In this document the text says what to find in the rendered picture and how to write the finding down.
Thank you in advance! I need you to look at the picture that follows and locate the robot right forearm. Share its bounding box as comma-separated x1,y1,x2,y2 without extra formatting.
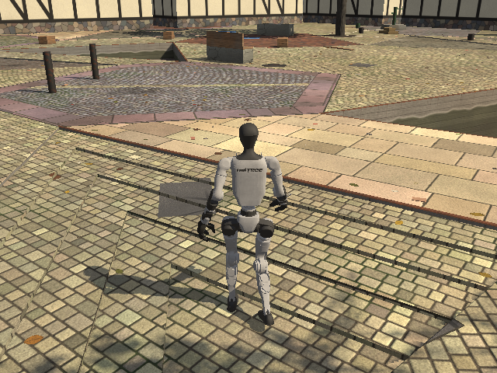
277,185,287,205

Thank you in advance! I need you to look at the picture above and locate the robot left upper arm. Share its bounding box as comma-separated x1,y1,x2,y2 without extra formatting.
211,157,233,201

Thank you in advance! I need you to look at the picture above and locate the robot right thigh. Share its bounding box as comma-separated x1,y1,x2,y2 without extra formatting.
253,218,274,274

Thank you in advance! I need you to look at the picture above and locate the right robot hand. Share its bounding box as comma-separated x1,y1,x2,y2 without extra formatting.
269,199,287,211

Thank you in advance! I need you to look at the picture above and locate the robot right upper arm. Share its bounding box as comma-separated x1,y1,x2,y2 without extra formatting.
265,156,285,197

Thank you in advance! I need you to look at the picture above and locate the left robot hand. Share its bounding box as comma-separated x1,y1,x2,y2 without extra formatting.
197,221,215,242

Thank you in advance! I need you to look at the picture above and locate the robot left forearm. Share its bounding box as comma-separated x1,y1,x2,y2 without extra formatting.
200,189,218,225

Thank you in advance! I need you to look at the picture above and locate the humanoid robot head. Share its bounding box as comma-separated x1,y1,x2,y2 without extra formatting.
235,123,262,160

